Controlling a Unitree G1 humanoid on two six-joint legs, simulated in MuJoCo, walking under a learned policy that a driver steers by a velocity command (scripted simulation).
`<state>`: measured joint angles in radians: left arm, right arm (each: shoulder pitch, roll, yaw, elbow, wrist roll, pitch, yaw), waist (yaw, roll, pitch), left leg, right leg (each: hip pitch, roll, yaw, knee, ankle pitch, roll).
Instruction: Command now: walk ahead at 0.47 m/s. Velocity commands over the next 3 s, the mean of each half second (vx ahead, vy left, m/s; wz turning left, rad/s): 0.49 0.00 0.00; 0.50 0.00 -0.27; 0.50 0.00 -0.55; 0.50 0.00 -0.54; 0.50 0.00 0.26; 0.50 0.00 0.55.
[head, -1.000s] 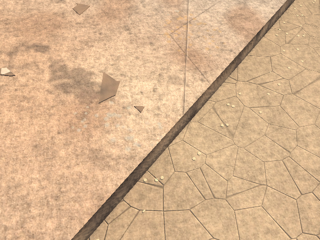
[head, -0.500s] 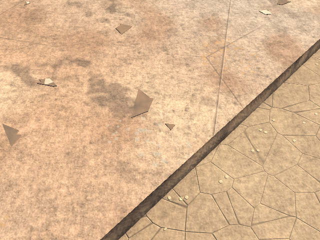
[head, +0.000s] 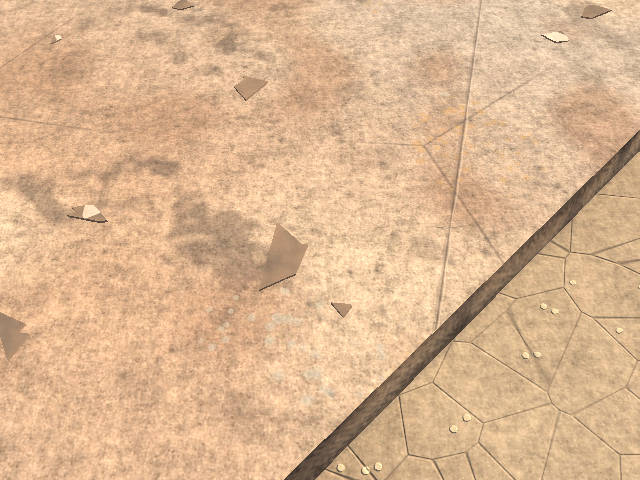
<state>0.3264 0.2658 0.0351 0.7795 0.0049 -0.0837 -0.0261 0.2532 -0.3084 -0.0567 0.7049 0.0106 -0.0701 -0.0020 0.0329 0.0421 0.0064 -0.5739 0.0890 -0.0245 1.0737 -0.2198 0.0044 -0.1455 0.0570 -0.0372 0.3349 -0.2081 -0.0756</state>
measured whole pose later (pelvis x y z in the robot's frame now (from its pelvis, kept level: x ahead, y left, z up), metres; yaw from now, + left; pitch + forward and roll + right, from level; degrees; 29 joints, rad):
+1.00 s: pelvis +0.55 -0.05 -0.02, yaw -11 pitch +1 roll +0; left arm 0.32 0.26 0.06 0.83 0.01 0.00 -0.03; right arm 0.22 -0.24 -0.02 0.81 0.03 -0.11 0.02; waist 0.04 0.02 0.00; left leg -0.60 -0.01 -0.02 1.97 -0.48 0.03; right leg -0.37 0.09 0.00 0.51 -0.17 -0.10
